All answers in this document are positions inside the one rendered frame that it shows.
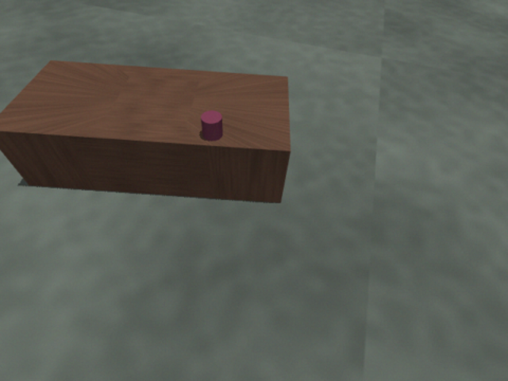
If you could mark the can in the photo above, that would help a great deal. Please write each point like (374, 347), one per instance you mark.
(212, 125)

